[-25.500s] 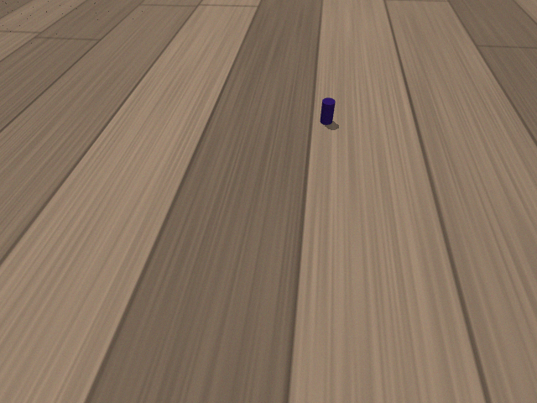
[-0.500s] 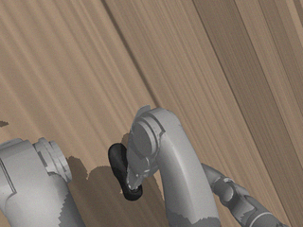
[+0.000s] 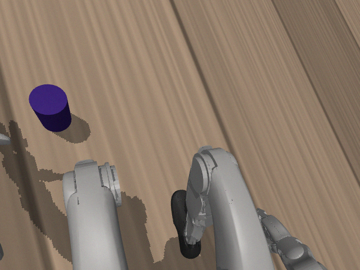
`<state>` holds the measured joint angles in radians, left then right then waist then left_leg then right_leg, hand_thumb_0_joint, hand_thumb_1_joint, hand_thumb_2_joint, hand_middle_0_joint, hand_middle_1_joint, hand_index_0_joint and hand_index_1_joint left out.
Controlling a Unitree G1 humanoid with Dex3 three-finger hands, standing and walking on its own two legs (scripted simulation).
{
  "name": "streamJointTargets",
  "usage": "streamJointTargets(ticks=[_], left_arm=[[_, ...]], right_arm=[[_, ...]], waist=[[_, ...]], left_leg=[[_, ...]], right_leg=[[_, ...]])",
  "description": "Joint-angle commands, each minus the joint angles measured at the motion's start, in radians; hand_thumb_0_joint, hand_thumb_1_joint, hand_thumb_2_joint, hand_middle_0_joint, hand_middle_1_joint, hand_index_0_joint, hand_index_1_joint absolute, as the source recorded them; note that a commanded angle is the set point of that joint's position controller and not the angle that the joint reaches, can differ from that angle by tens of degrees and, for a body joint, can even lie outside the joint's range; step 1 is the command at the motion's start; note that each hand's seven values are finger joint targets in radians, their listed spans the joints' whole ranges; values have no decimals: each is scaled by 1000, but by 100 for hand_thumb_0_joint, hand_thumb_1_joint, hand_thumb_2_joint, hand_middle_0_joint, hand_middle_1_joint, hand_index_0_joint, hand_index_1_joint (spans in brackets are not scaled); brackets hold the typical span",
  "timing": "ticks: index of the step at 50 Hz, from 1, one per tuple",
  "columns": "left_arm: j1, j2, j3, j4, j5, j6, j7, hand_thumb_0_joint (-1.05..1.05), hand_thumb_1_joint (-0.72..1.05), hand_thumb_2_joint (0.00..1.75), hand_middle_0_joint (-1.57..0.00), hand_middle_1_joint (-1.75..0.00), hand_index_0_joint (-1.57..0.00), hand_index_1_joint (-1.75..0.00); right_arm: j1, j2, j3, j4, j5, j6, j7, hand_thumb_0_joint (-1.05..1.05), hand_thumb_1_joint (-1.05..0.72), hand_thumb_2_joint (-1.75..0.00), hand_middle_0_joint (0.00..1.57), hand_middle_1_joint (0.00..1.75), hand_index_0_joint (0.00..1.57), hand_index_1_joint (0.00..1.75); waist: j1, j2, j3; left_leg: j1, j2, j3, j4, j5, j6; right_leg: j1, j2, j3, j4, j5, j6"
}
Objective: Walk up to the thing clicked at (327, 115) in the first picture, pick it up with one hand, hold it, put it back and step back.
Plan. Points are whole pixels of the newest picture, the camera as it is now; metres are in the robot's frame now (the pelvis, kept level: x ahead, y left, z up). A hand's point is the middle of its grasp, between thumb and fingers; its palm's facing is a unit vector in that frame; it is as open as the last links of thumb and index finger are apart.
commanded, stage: home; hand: left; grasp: from the side
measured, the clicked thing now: (53, 110) +0.48 +0.27 -0.26
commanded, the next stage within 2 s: none
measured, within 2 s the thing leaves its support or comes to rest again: neither
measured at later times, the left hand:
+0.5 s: hand out of the picture +0.28 +0.31 +0.09, palm faces +0.26 -0.86 -0.45, open 17.2 cm
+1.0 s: hand out of the picture +0.24 +0.23 +0.29, palm faces +0.30 -0.90 -0.33, open 17.4 cm
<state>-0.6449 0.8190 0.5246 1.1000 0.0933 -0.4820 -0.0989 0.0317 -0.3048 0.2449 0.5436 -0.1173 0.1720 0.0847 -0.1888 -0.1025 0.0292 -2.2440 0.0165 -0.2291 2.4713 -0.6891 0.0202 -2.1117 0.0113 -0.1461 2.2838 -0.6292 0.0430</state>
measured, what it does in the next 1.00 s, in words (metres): rises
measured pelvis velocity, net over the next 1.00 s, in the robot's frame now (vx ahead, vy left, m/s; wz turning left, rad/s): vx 0.09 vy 0.00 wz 0.20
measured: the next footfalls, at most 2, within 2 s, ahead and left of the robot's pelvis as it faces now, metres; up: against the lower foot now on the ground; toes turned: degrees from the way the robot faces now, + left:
none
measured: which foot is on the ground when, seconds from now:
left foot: down 0.00-1.00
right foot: down 0.00-1.00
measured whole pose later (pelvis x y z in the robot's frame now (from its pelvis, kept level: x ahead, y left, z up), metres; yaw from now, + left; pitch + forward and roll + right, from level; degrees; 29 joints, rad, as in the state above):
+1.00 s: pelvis +0.09 +0.00 +0.36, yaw +12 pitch +14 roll -3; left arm 0.36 0.24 0.01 0.10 -0.02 0.27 0.19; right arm 0.29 -0.22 0.02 0.49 0.05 -0.02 -0.18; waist -0.05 0.03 -0.17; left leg -0.84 0.04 -0.04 1.12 -0.53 -0.01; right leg -0.80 -0.02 -0.05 1.06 -0.50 0.02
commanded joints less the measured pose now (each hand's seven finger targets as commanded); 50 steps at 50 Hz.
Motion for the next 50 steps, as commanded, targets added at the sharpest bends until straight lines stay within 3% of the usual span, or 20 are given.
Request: streamJointTargets(ticks=[1, 2, 5, 10, 17, 26, 34, 37, 39, 46, 47, 50], left_arm=[[-158, 286, 31, -398, -2, 45, 50, 0, -49, 9, -6, -7, -6, -7], [-96, 184, -28, -412, -5, 77, 49, 0, -46, 11, -6, -7, -6, -7], [81, 0, -114, -457, -23, 173, 56, 0, -49, 9, -6, -7, -6, -7], [170, 0, -118, -669, -38, 287, 93, 0, -54, 6, -5, -6, -5, -6], [341, -28, -123, -870, -48, 387, 158, 0, -49, 9, -6, -6, -6, -7], [568, -233, -249, -876, -68, 493, 211, 0, -55, 5, -5, -5, -5, -5], [709, -330, -321, -927, -82, 584, 256, 0, -55, 6, -5, -5, -5, -5], [773, -341, -329, -978, -86, 617, 276, 0, -56, 5, -5, -5, -5, -5], [816, -380, -371, -1019, -90, 642, 282, 0, -58, 4, -5, -5, -5, -5], [956, -462, -451, -1162, -100, 706, 300, 0, -56, 5, -5, -5, -5, -5], [977, -455, -442, -1197, -101, 711, 302, 0, -58, 4, -5, -5, -5, -5], [1056, -482, -475, -1266, -105, 730, 302, 0, -57, 4, -5, -5, -5, -5]], right_arm=[[124, -277, -189, -40, 45, 11, -28, 0, -90, -90, 20, 30, 20, 30], [127, -261, -206, -49, 56, 10, -29, 0, -90, -90, 20, 30, 20, 30], [138, -236, -261, -65, 98, 0, -37, 0, -90, -90, 20, 30, 20, 30], [158, -213, -308, -82, 139, -6, -64, 0, -90, -90, 20, 30, 20, 30], [140, -149, -311, -142, 167, -44, -120, 0, -90, -90, 20, 30, 20, 30], [158, -85, -302, -144, 167, -120, -178, 0, -90, -90, 20, 30, 20, 30], [185, -66, -294, -146, 170, -177, -216, 0, -90, -90, 20, 30, 20, 30], [192, -53, -288, -155, 172, -195, -234, 0, -90, -90, 20, 30, 20, 30], [197, -45, -283, -161, 171, -205, -245, 0, -90, -90, 20, 30, 20, 30], [217, -27, -275, -183, 161, -240, -275, 0, -90, -90, 20, 30, 20, 30], [221, -27, -276, -190, 161, -245, -278, 0, -90, -90, 20, 30, 20, 30], [211, -18, -270, -210, 156, -260, -285, 0, -90, -90, 20, 30, 20, 30]], waist=[[68, 606, -671], [61, 590, -689], [71, 458, -693], [90, 278, -760], [141, 244, -767], [123, 183, -666], [132, 158, -580], [146, 156, -558], [144, 162, -511], [139, 182, -399], [153, 196, -392], [153, 173, -336]], left_leg=[[598, 37, 82, -505, 39, -32], [614, 35, 86, -526, 24, -31], [610, 25, 90, -590, -5, -20], [671, 15, 111, -642, 39, 4], [841, 13, 136, -845, 29, 6], [1008, 1, 207, -1005, 193, 11], [1249, -2, 211, -1211, 319, 2], [1328, -3, 215, -1283, 355, 0], [1378, -5, 222, -1330, 373, -2], [1558, -4, 220, -1508, 397, -14], [1580, -3, 217, -1527, 418, -17], [1610, -2, 213, -1568, 432, -16]], right_leg=[[177, 30, -33, -190, 68, -86], [175, 29, -28, -210, 60, -86], [174, 22, -9, -285, 31, -86], [340, 18, 33, -437, 48, -77], [579, 6, 78, -626, 26, -71], [916, -6, 129, -896, 171, -61], [1156, -12, 127, -1100, 296, -59], [1263, -14, 130, -1179, 332, -54], [1309, -15, 131, -1232, 351, -52], [1434, -2, 96, -1373, 360, -52], [1453, -2, 92, -1381, 372, -54], [1491, 5, 77, -1419, 383, -52]])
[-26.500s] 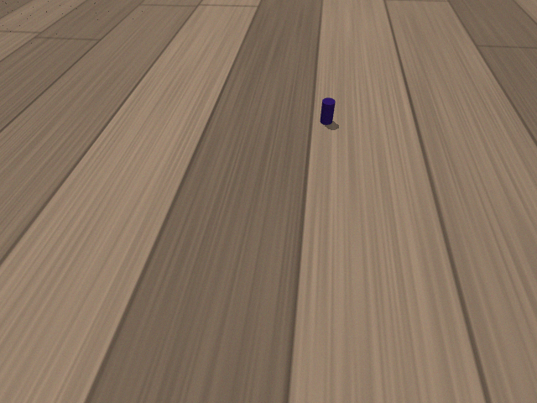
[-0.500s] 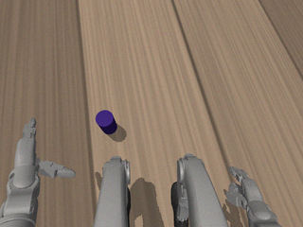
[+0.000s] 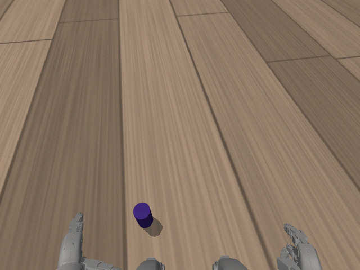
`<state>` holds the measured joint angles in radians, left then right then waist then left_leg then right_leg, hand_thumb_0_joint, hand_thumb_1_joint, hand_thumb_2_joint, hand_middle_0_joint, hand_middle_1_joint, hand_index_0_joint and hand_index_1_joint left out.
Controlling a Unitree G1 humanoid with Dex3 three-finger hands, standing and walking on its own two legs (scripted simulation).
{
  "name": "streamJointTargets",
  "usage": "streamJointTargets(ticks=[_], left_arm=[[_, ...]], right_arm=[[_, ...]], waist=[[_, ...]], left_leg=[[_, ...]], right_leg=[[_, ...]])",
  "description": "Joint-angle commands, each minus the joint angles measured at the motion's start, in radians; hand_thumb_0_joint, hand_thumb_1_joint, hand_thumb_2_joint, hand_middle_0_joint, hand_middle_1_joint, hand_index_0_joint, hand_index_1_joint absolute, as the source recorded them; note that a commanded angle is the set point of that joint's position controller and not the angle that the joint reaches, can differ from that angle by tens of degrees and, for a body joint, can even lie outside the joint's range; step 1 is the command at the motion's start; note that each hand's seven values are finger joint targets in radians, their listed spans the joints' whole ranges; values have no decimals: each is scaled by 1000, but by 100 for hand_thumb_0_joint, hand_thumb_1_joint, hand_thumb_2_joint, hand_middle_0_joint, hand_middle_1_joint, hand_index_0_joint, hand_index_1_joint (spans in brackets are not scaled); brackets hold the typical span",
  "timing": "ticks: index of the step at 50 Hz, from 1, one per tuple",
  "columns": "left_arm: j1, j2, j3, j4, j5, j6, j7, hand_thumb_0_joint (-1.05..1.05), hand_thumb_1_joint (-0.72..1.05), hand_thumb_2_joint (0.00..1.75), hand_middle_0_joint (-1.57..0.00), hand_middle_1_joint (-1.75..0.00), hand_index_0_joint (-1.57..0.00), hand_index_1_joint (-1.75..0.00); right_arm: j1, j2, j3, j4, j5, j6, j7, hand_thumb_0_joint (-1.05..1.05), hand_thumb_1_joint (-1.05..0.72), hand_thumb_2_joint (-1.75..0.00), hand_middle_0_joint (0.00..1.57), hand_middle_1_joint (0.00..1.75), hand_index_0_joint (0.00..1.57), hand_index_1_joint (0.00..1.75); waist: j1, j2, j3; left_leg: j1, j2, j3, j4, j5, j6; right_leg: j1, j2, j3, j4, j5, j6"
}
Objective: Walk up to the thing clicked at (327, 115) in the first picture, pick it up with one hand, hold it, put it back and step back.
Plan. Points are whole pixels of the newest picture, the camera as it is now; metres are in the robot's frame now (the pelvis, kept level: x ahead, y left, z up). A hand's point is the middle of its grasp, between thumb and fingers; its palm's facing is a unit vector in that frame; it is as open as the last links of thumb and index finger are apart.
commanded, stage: home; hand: left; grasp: from the side
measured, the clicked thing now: (143, 215) +0.44 +0.19 -0.62
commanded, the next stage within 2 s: stand in 1.78 s
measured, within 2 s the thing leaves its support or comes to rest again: neither
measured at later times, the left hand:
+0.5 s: hand (97, 263) +0.16 +0.18 -0.03, palm faces +0.13 -0.95 -0.29, open 17.6 cm
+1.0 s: hand (106, 258) +0.17 +0.17 -0.03, palm faces +0.12 -0.95 -0.29, open 17.5 cm
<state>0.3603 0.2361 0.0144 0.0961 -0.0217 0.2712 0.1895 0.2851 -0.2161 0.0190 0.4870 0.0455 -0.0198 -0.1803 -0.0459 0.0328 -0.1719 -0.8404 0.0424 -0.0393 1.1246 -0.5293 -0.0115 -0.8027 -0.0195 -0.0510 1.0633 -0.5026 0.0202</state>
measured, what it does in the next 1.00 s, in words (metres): stands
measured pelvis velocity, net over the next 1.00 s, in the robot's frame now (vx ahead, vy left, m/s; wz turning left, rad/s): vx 0.01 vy -0.02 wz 0.01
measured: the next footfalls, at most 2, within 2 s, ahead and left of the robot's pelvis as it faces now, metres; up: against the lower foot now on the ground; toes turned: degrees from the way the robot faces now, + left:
none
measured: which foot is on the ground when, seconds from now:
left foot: down 0.00-1.00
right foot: down 0.00-1.00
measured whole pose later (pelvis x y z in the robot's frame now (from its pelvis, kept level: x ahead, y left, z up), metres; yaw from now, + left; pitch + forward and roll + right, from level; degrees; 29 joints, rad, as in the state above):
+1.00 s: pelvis +0.01 -0.02 +0.03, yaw +1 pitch +8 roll -1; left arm 0.46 0.20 -0.01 0.01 -0.01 0.26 0.14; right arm 0.27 -0.22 0.02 0.51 0.01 -0.12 -0.18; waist -0.02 0.04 -0.11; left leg -0.62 0.04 -0.04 0.96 -0.47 -0.03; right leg -0.60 -0.02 -0.06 0.92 -0.47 0.00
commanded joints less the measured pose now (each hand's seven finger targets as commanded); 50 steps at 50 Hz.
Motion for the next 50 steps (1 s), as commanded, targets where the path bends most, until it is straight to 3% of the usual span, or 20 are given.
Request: streamJointTargets(ticks=[1, 3, 4, 7, 8, 10, 18, 22, 23, 24, 28, 32, 40, 43, 45, 49, 50], left_arm=[[54, 92, 25, -279, 8, -19, 12, 0, -58, 4, -5, -5, -5, -5], [76, 83, 18, -281, 10, -14, 6, 0, -59, 3, -5, -5, -5, -5], [94, 67, 6, -288, 13, -15, 0, 0, -60, 3, -4, -4, -4, -5], [120, 78, 25, -324, 14, -18, -7, 0, -59, 3, -5, -5, -5, -5], [118, 73, 9, -333, 13, -20, -12, 0, -59, 3, -5, -5, -4, -5], [105, 62, 13, -306, 16, -25, -18, 0, -59, 3, -4, -5, -4, -5], [50, 72, 23, -353, 25, -52, -28, 0, -59, 3, -5, -5, -4, -5], [56, 72, 26, -331, 26, -53, -25, 0, -61, 2, -4, -4, -4, -4], [103, 57, 21, -267, 27, -49, -27, 0, -61, 2, -4, -4, -4, -4], [58, 68, 26, -317, 25, -55, -27, 0, -58, 4, -5, -5, -5, -5], [92, 50, 15, -275, 25, -57, -33, 0, -60, 3, -4, -5, -4, -5], [84, 75, 39, -288, 22, -64, -36, 0, -57, 4, -5, -5, -5, -5], [85, 71, 41, -271, 21, -67, -39, 0, -57, 5, -5, -5, -5, -5], [87, 84, 53, -283, 22, -63, -39, 0, -58, 4, -5, -5, -5, -5], [71, 70, 30, -283, 22, -63, -41, 0, -55, 5, -5, -5, -5, -5], [93, 61, 35, -261, 22, -63, -43, 0, -58, 4, -5, -5, -5, -5], [70, 63, 28, -271, 21, -62, -43, 0, -59, 3, -5, -5, -4, -5]], right_arm=[[-47, -104, -41, -156, -9, -74, -21, 0, -90, -90, 20, 30, 20, 30], [-54, -105, -38, -164, -11, -83, -21, 0, -90, -90, 20, 30, 20, 30], [-51, -103, -39, -162, -16, -87, -21, 0, -90, -90, 20, 30, 20, 30], [-57, -112, -43, -179, -17, -102, -18, 0, -90, -90, 20, 30, 20, 30], [-60, -109, -41, -183, -19, -105, -17, 0, -90, -90, 20, 30, 20, 30], [-65, -110, -40, -177, -24, -115, -13, 0, -90, -90, 20, 30, 20, 30], [-58, -111, -44, -164, -37, -141, -10, 0, -90, -90, 20, 30, 20, 30], [-69, -109, -42, -157, -37, -150, -11, 0, -90, -90, 20, 30, 20, 30], [-73, -101, -34, -151, -38, -150, -9, 0, -90, -90, 20, 30, 20, 30], [-76, -114, -44, -159, -37, -152, -9, 0, -90, -90, 20, 30, 20, 30], [-80, -113, -44, -156, -36, -152, -6, 0, -90, -90, 20, 30, 20, 30], [-80, -109, -45, -155, -34, -153, -3, 0, -90, -90, 20, 30, 20, 30], [-83, -108, -45, -144, -33, -158, -4, 0, -90, -90, 20, 30, 20, 30], [-74, -109, -48, -143, -35, -156, -9, 0, -90, -90, 20, 30, 20, 30], [-72, -111, -48, -135, -34, -158, -9, 0, -90, -90, 20, 30, 20, 30], [-74, -107, -46, -131, -34, -157, -10, 0, -90, -90, 20, 30, 20, 30], [-76, -114, -50, -132, -33, -159, -9, 0, -90, -90, 20, 30, 20, 30]], waist=[[8, 21, -112], [12, 5, -39], [7, 6, -30], [17, -11, -16], [16, -7, -2], [9, -13, 31], [11, 41, -62], [19, 41, -44], [18, 27, -18], [17, 19, -26], [22, 0, -2], [28, -14, -31], [26, -28, -29], [24, -27, -68], [14, -19, -44], [23, -30, -43], [13, -36, -23]], left_leg=[[211, -27, 20, -234, 266, 17], [207, -26, 15, -271, 224, 16], [218, -20, 6, -287, 224, 13], [235, -18, -1, -311, 236, 11], [234, -24, 8, -311, 235, 13], [227, -22, 6, -328, 185, 12], [300, -31, 22, -316, 255, 7], [290, -25, 8, -340, 212, 4], [279, -26, 7, -341, 213, 6], [277, -26, 8, -344, 203, 7], [265, -27, 13, -345, 197, 8], [269, -38, 36, -314, 227, 15], [274, -40, 44, -307, 224, 20], [288, -41, 47, -291, 267, 21], [295, -40, 49, -292, 274, 20], [292, -38, 45, -298, 273, 19], [295, -36, 45, -302, 263, 20]], right_leg=[[188, 38, -24, -210, 252, -28], [180, 42, -32, -232, 209, -28], [180, 45, -36, -234, 202, -30], [211, 46, -39, -246, 207, -28], [210, 45, -39, -258, 208, -25], [206, 46, -38, -267, 167, -24], [257, 41, -21, -268, 225, -29], [253, 46, -30, -271, 185, -30], [252, 45, -32, -276, 185, -29], [254, 46, -33, -278, 180, -29], [250, 45, -31, -286, 170, -28], [268, 33, -11, -310, 207, -21], [275, 27, -2, -319, 214, -16], [294, 26, 1, -313, 268, -12], [277, 25, 2, -311, 279, -11], [276, 29, -3, -314, 266, -14], [267, 28, -3, -314, 257, -14]])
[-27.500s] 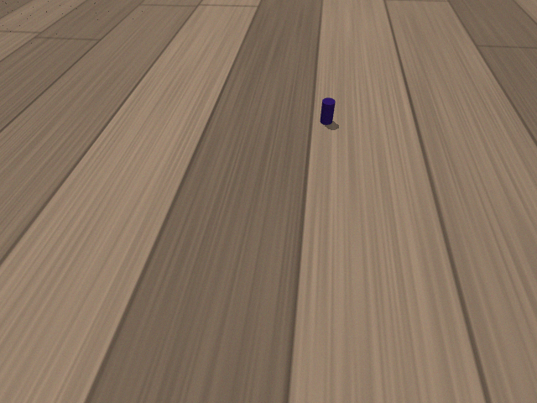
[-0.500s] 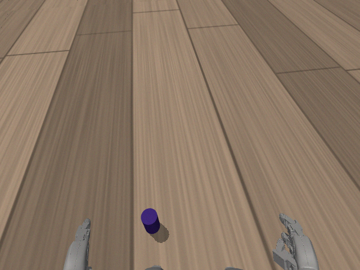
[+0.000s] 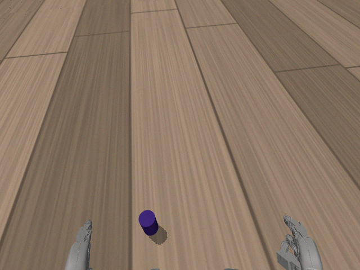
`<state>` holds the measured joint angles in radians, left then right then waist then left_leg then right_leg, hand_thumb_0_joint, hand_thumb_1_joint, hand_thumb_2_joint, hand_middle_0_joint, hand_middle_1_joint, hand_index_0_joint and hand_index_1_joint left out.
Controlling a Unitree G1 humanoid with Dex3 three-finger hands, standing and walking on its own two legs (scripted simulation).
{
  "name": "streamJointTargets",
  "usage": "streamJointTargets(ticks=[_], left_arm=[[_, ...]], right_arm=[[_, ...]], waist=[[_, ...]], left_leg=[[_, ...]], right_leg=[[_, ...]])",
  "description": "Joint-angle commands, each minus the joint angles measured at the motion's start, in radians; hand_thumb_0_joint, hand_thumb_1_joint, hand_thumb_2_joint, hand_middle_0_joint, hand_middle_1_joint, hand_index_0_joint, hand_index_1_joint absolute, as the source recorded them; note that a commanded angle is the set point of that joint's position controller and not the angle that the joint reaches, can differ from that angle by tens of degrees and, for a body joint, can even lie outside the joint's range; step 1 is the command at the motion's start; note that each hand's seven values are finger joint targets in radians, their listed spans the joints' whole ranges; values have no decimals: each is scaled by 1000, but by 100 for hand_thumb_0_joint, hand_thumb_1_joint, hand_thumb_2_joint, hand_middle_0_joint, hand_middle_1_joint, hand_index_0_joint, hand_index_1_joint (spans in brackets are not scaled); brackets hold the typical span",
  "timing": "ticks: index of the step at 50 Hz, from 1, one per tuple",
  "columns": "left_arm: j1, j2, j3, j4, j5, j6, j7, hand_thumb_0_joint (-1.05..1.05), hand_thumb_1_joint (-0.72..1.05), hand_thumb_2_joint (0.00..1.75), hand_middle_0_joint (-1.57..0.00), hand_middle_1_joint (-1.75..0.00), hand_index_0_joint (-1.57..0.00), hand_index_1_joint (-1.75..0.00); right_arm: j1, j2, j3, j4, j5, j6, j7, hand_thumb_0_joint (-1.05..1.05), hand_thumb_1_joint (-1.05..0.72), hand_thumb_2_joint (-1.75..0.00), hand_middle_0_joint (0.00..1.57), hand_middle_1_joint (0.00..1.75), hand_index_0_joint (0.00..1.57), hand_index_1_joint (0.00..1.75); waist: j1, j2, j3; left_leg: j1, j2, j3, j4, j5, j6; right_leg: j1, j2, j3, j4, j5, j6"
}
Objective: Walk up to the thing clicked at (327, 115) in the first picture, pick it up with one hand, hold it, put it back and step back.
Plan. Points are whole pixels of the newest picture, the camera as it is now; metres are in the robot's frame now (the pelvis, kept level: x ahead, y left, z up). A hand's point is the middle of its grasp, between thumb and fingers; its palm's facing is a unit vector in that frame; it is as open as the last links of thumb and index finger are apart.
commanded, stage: home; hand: left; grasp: from the side
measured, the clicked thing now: (149, 223) +0.43 +0.20 -0.65
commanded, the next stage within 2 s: stand in 0.78 s
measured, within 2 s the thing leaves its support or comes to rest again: neither
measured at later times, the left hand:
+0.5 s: hand (106, 260) +0.17 +0.19 -0.06, palm faces +0.11 -0.95 -0.29, open 17.5 cm
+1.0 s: hand (104, 262) +0.17 +0.19 -0.06, palm faces +0.11 -0.95 -0.28, open 16.8 cm
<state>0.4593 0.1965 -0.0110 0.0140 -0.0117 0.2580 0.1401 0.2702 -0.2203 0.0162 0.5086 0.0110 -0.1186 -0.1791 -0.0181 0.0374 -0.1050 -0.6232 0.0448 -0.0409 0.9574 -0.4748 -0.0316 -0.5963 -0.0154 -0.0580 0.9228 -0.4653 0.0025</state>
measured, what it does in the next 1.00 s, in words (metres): stands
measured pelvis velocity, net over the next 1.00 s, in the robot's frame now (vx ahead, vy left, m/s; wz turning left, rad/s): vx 0.00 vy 0.01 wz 0.00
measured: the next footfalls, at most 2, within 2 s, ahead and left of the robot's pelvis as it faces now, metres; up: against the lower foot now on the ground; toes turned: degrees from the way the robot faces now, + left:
none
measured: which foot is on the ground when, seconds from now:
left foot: down 0.00-1.00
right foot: down 0.00-1.00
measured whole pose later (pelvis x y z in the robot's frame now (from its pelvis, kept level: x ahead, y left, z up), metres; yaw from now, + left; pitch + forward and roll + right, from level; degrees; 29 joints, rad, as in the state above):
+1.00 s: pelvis +0.00 +0.01 +0.00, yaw +0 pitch +7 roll -2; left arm 0.46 0.20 -0.01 0.01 -0.01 0.27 0.14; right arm 0.28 -0.21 0.02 0.51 0.01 -0.13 -0.18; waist -0.01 0.03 -0.10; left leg -0.62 0.04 -0.04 0.96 -0.47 -0.02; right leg -0.59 -0.02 -0.05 0.92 -0.46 0.01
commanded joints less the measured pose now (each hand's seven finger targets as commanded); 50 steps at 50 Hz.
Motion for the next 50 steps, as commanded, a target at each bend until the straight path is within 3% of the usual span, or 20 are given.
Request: streamJointTargets(ticks=[1, 4, 5, 7, 9, 13, 17, 18, 19, 21, 22, 25, 31, 37, 39, 44, 46, 47, 48, 50], left_arm=[[-24, 109, 63, -191, 12, -46, 8, 0, -58, 4, -5, -5, -5, -5], [-6, 102, 57, -184, 12, -45, 6, 0, -57, 4, -5, -5, -5, -5], [-18, 116, 74, -187, 10, -46, 9, 0, -58, 4, -5, -5, -5, -5], [-14, 98, 53, -185, 11, -49, 4, 0, -59, 4, -5, -5, -5, -5], [-16, 101, 62, -182, 11, -47, 7, 0, -58, 4, -5, -5, -5, -5], [-16, 99, 56, -202, 11, -46, 4, 0, -57, 5, -5, -5, -5, -5], [-30, 96, 53, -181, 11, -43, 7, 0, -57, 5, -5, -5, -5, -5], [-47, 112, 71, -194, 10, -48, 9, 0, -56, 5, -5, -5, -5, -5], [-19, 94, 55, -178, 11, -44, 8, 0, -57, 4, -5, -5, -5, -5], [-20, 110, 69, -191, 13, -44, 8, 0, -57, 4, -5, -5, -5, -5], [-4, 89, 50, -182, 11, -45, 6, 0, -58, 4, -5, -5, -5, -5], [-11, 95, 53, -191, 11, -42, 8, 0, -56, 5, -5, -6, -5, -6], [-41, 103, 59, -198, 10, -42, 7, 0, -56, 5, -5, -6, -5, -5], [-18, 117, 75, -199, 13, -44, 7, 0, -55, 6, -5, -6, -5, -6], [-24, 89, 47, -192, 10, -43, 5, 0, -54, 6, -5, -6, -5, -6], [-28, 107, 66, -207, 12, -44, 7, 0, -54, 6, -5, -6, -5, -6], [-22, 105, 60, -207, 12, -43, 6, 0, -38, 22, -20, -22, -20, -22], [-13, 116, 75, -205, 13, -43, 9, 0, -30, 30, -20, -30, -20, -30], [-1, 93, 50, -191, 12, -42, 6, 0, -22, 38, -20, -30, -20, -30], [-34, 102, 54, -192, 12, -39, 5, 0, -6, 54, -20, -30, -20, -30]], right_arm=[[-56, -112, -50, -150, 0, -63, -12, 0, -90, -90, 20, 30, 20, 30], [-59, -108, -49, -147, -1, -61, -10, 0, -90, -90, 20, 30, 20, 30], [-67, -109, -47, -151, 1, -62, -9, 0, -90, -90, 20, 30, 20, 30], [-67, -103, -44, -154, 0, -58, -8, 0, -90, -90, 20, 30, 20, 30], [-67, -109, -48, -156, 0, -61, -7, 0, -90, -90, 20, 30, 20, 30], [-54, -113, -53, -150, -2, -60, -9, 0, -90, -90, 20, 30, 20, 30], [-63, -100, -42, -148, -1, -61, -8, 0, -90, -90, 20, 30, 20, 30], [-64, -104, -45, -149, -2, -60, -9, 0, -90, -90, 20, 30, 20, 30], [-64, -100, -41, -150, 0, -61, -10, 0, -90, -90, 20, 30, 20, 30], [-60, -109, -49, -150, -4, -60, -10, 0, -90, -90, 20, 30, 20, 30], [-66, -102, -42, -153, -1, -62, -7, 0, -90, -90, 20, 30, 20, 30], [-63, -107, -49, -149, -3, -62, -9, 0, -90, -90, 20, 30, 20, 30], [-63, -108, -47, -149, -3, -65, -8, 0, -90, -90, 20, 30, 20, 30], [-56, -104, -47, -156, -4, -66, -13, 0, -90, -90, 20, 30, 20, 30], [-66, -96, -37, -159, -3, -66, -11, 0, -90, -90, 20, 30, 20, 30], [-51, -105, -47, -147, -4, -71, -15, 0, -90, -90, 20, 30, 20, 30], [-56, -99, -41, -150, -4, -72, -15, 0, -90, -90, 20, 30, 20, 30], [-51, -103, -46, -146, -6, -71, -16, 0, -90, -90, 20, 30, 20, 30], [-60, -95, -38, -148, -4, -70, -14, 0, -90, -90, 20, 30, 20, 30], [-60, -104, -43, -147, -5, -70, -16, 0, -90, -90, 20, 30, 20, 30]], waist=[[-12, -23, -111], [-9, -17, -120], [-1, -17, -88], [-6, -19, -96], [-4, -27, -94], [-10, -12, -146], [-6, -13, -98], [-10, -32, -91], [-2, -27, -96], [-3, -23, -111], [4, -4, -92], [-1, -7, -111], [-4, -11, -80], [0, -31, -122], [-5, -36, -87], [-4, -14, -106], [-4, -13, -109], [0, -4, -124], [4, 6, -101], [-8, -12, -81]], left_leg=[[85, -38, 46, -135, 224, 38], [92, -38, 40, -136, 257, 35], [77, -37, 42, -141, 236, 34], [78, -39, 43, -138, 234, 35], [75, -37, 41, -144, 216, 36], [113, -34, 38, -131, 315, 32], [83, -39, 42, -135, 253, 36], [79, -39, 44, -134, 227, 37], [81, -38, 41, -143, 227, 36], [90, -35, 34, -148, 233, 34], [89, -35, 36, -156, 230, 31], [93, -33, 32, -150, 261, 30], [75, -32, 27, -168, 173, 32], [82, -40, 47, -134, 218, 38], [72, -40, 50, -137, 200, 39], [89, -35, 38, -150, 204, 35], [91, -37, 41, -141, 230, 35], [95, -35, 39, -142, 252, 32], [87, -37, 42, -142, 245, 32], [78, -34, 38, -151, 206, 35]], right_leg=[[67, 26, 3, -166, 233, 3], [83, 28, -3, -155, 258, 0], [74, 27, -2, -160, 237, -1], [69, 27, -1, -164, 235, 0], [71, 28, -2, -164, 220, 0], [96, 31, -5, -139, 307, -4], [77, 25, -3, -161, 260, 2], [74, 25, 0, -168, 238, 4], [70, 27, -5, -163, 229, 2], [81, 30, -8, -154, 226, -3], [68, 31, -11, -152, 220, -6], [82, 32, -13, -144, 249, -7], [54, 33, -14, -157, 165, -6], [82, 24, 2, -170, 226, 2], [70, 21, 2, -178, 209, 2], [66, 28, -7, -162, 201, -3], [80, 26, -6, -159, 228, -2], [88, 28, -8, -149, 246, -5], [75, 26, -7, -155, 241, -4], [57, 29, -10, -163, 204, -2]])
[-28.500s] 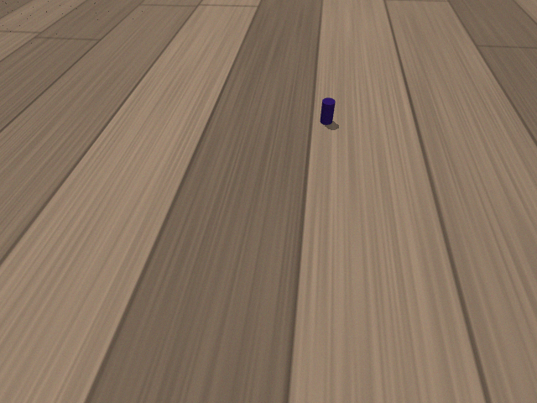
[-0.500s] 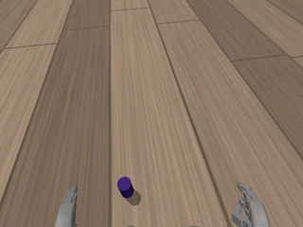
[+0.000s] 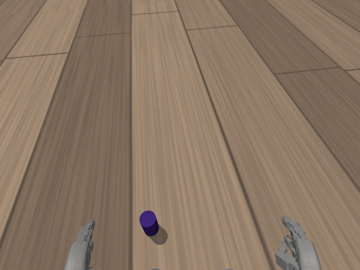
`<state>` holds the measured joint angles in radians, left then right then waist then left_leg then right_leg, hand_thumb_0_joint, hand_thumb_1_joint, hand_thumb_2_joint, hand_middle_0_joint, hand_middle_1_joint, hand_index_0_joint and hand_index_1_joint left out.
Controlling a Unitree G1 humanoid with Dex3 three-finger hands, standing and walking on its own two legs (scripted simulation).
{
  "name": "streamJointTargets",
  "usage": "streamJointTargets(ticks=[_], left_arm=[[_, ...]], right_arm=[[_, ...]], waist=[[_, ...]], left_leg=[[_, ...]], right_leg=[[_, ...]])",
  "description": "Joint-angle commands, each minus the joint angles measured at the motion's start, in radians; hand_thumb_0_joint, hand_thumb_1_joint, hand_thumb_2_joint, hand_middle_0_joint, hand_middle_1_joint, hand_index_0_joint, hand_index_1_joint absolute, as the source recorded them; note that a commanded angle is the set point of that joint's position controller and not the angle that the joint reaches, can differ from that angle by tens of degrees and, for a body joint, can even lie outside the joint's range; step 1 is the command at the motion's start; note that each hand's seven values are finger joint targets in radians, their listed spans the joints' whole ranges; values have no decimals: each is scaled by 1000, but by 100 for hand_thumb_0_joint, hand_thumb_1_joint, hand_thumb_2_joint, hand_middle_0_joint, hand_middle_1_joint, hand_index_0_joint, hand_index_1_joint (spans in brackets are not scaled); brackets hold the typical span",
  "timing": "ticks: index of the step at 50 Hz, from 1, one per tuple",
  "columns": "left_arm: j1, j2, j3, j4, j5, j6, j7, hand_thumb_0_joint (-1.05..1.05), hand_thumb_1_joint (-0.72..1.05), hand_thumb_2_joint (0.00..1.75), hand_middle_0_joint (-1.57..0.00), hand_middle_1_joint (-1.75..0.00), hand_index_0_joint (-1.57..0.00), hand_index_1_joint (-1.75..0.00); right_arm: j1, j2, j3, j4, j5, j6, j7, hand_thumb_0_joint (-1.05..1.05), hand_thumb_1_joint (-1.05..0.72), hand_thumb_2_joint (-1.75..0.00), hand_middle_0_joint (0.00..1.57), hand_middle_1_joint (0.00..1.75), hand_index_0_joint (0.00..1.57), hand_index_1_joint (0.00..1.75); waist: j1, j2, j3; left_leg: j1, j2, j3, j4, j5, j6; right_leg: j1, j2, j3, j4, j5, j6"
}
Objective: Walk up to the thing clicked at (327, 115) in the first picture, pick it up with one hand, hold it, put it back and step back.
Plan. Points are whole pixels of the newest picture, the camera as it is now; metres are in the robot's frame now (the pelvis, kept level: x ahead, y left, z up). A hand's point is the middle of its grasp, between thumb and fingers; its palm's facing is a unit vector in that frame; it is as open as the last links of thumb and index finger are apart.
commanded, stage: stand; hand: left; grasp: from the side
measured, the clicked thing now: (149, 223) +0.44 +0.19 -0.65
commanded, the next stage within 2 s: none
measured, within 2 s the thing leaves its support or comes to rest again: neither
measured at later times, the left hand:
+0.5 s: hand out of the picture +0.11 +0.24 -0.11, palm faces -0.01 -0.94 -0.34, open 7.7 cm
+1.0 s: hand out of the picture +0.05 +0.25 -0.10, palm faces +0.01 -0.94 -0.34, open 7.4 cm
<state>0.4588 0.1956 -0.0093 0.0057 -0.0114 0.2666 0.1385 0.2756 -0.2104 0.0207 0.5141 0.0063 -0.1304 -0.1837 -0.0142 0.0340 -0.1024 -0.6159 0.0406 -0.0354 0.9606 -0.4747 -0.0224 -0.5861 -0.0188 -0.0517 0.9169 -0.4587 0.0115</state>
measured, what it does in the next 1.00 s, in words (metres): rises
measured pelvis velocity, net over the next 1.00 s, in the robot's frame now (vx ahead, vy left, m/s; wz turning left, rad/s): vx -0.01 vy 0.01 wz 0.01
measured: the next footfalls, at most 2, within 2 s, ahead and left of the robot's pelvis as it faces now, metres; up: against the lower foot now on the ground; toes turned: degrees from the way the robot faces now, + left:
none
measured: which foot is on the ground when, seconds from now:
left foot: down 0.00-1.00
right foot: down 0.00-1.00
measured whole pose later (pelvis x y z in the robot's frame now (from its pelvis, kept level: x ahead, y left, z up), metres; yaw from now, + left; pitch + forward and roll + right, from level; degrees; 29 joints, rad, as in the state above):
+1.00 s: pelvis -0.01 +0.01 +0.06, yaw +0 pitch -4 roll +0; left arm 0.16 0.31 0.00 1.09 0.02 -0.01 0.02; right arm 0.15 -0.30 -0.02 1.09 -0.03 0.00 -0.01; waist 0.02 0.01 0.05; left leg -0.14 -0.01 0.00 0.41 -0.21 0.00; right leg -0.14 -0.06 -0.04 0.43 -0.22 0.03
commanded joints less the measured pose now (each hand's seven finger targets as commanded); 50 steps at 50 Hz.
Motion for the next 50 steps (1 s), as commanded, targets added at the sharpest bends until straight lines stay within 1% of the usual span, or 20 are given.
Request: streamJointTargets(ticks=[1, 4, 5, 6, 11, 12, 13, 14, 15, 17, 20, 23, 26, 27, 31, 34, 37, 43, 49, 50], left_arm=[[-14, 93, 52, -170, 12, -47, 8, 0, 2, 62, -20, -30, -20, -30], [-12, 98, 56, -182, 12, -51, 6, 0, 26, 86, -20, -30, -20, -30], [-31, 106, 56, -186, 11, -49, 6, 0, 34, 90, -20, -30, -20, -30], [-19, 102, 54, -185, 11, -48, 7, 0, 42, 90, -20, -30, -20, -30], [-27, 108, 59, -197, 11, -49, 9, 0, 82, 90, -20, -30, -20, -30], [-214, 237, 97, 154, 103, -167, -41, 0, 90, 90, -20, -30, -20, -30], [-165, 249, 103, 257, 117, -212, -68, 0, 90, 90, -20, -30, -20, -30], [-174, 256, 102, 298, 112, -239, -79, 0, 90, 90, -20, -30, -20, -30], [-183, 259, 93, 316, 101, -258, -92, 0, 90, 90, -20, -30, -20, -30], [-211, 263, 86, 391, 76, -280, -106, 0, 90, 90, -20, -30, -20, -30], [-231, 265, 84, 498, 57, -291, -110, 0, 90, 90, -20, -30, -20, -30], [-252, 268, 82, 600, 60, -298, -109, 0, 90, 90, -20, -30, -20, -30], [-280, 286, 82, 672, 58, -308, -108, 0, 90, 90, -20, -30, -20, -30], [-281, 282, 78, 698, 58, -309, -108, 0, 90, 90, -20, -30, -20, -30], [-279, 281, 71, 791, 43, -303, -105, 0, 90, 90, -20, -30, -20, -30], [-267, 286, 66, 855, 38, -301, -104, 0, 90, 90, -20, -30, -20, -30], [-279, 306, 65, 912, 38, -304, -101, 0, 90, 90, -20, -30, -20, -30], [-313, 308, 53, 988, 35, -295, -102, 0, 90, 90, -20, -30, -20, -30], [-335, 313, 50, 1042, 36, -300, -105, 0, 90, 90, -20, -30, -20, -30], [-341, 321, 51, 1048, 35, -299, -105, 0, 90, 90, -20, -30, -20, -30]], right_arm=[[-65, -115, -50, -155, 0, -60, -12, 0, -90, -90, 20, 30, 20, 30], [-64, -108, -46, -153, 0, -60, -10, 0, -90, -90, 20, 30, 20, 30], [-63, -118, -51, -153, 1, -62, -11, 0, -90, -90, 20, 30, 20, 30], [-68, -117, -50, -155, 2, -62, -10, 0, -90, -90, 20, 30, 20, 30], [-66, -113, -48, -154, 1, -63, -11, 0, -90, -90, 20, 30, 20, 30], [-117, -254, -86, 58, -117, 13, 49, 0, -90, -90, 20, 30, 20, 30], [-100, -249, -95, 100, -124, 41, 84, 0, -90, -90, 20, 30, 20, 30], [-87, -234, -93, 109, -119, 54, 98, 0, -90, -90, 20, 30, 20, 30], [-108, -238, -93, 116, -108, 63, 112, 0, -90, -90, 20, 30, 20, 30], [-103, -230, -91, 141, -74, 62, 142, 0, -90, -90, 20, 30, 20, 30], [-123, -240, -102, 186, -59, 68, 160, 0, -90, -90, 20, 30, 20, 30], [-151, -244, -103, 227, -63, 79, 166, 0, -90, -90, 20, 30, 20, 30], [-133, -247, -101, 273, -58, 82, 167, 0, -90, -90, 20, 30, 20, 30], [-140, -249, -99, 291, -57, 85, 168, 0, -90, -90, 20, 30, 20, 30], [-129, -272, -97, 351, -52, 89, 165, 0, -90, -90, 20, 30, 20, 30], [-135, -281, -92, 390, -48, 92, 161, 0, -90, -90, 20, 30, 20, 30], [-121, -280, -87, 432, -37, 95, 159, 0, -90, -90, 20, 30, 20, 30], [-147, -291, -80, 495, -35, 106, 159, 0, -90, -90, 20, 30, 20, 30], [-165, -286, -74, 534, -30, 103, 162, 0, -90, -90, 20, 30, 20, 30], [-163, -281, -73, 540, -31, 103, 162, 0, -90, -90, 20, 30, 20, 30]], waist=[[-11, -25, -82], [-3, -14, -92], [-10, -17, -87], [-1, -15, -82], [-2, 0, -93], [23, -84, 67], [28, -128, -17], [18, -122, -35], [20, -102, 6], [23, -27, -19], [37, -35, -16], [41, -4, 19], [25, -25, 40], [30, -19, 74], [29, 7, 85], [36, 1, 77], [24, -56, 65], [24, -20, 124], [26, -28, 123], [25, -41, 125]], left_leg=[[67, -30, 32, -154, 202, 26], [75, -30, 32, -153, 214, 25], [74, -29, 31, -158, 200, 25], [70, -29, 31, -162, 188, 24], [69, -31, 34, -157, 199, 24], [94, 2, -24, -203, 280, 59], [143, 7, 7, -174, 310, 78], [165, 6, 6, -186, 328, 85], [162, -1, -13, -218, 307, 88], [220, 1, -26, -265, 285, 94], [272, 9, -39, -308, 259, 87], [233, 19, -64, -379, 151, 87], [287, 19, -56, -403, 226, 79], [285, 21, -61, -422, 219, 77], [318, 50, -96, -522, 232, 73], [367, 57, -89, -548, 308, 66], [425, 47, -64, -537, 416, 56], [414, 54, -74, -634, 306, 47], [449, 56, -66, -656, 367, 41], [451, 55, -65, -667, 356, 38]], right_leg=[[52, 32, -16, -157, 193, -12], [59, 32, -17, -158, 201, -12], [49, 34, -17, -156, 189, -13], [48, 33, -17, -159, 174, -14], [60, 31, -15, -158, 188, -15], [155, -53, 87, -196, 211, -81], [204, -73, 108, -203, 293, -103], [216, -80, 133, -193, 319, -113], [182, -75, 131, -219, 289, -110], [219, -76, 122, -220, 262, -89], [217, -72, 112, -252, 232, -78], [269, -70, 106, -308, 158, -66], [284, -82, 114, -345, 224, -63], [274, -83, 114, -372, 219, -61], [340, -72, 92, -398, 243, -48], [389, -83, 94, -438, 301, -42], [425, -106, 106, -474, 398, -44], [439, -98, 97, -548, 282, -29], [463, -109, 100, -585, 329, -23], [463, -109, 99, -591, 307, -22]])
